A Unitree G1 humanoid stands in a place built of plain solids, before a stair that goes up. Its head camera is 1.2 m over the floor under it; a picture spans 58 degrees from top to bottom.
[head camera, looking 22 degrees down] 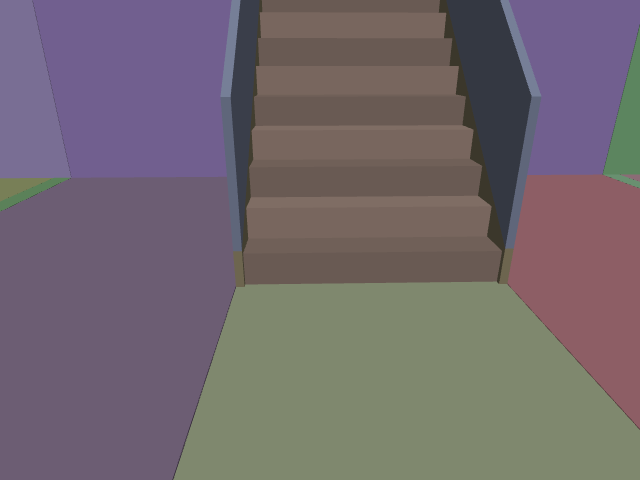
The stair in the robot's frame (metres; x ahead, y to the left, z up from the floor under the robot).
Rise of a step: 0.20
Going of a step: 0.23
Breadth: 1.50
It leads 1 degrees to the left of straight ahead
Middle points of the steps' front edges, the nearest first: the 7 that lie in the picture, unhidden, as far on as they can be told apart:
2.29 -0.31 0.20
2.52 -0.30 0.40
2.75 -0.30 0.60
2.98 -0.29 0.80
3.20 -0.29 1.00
3.43 -0.28 1.20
3.66 -0.27 1.39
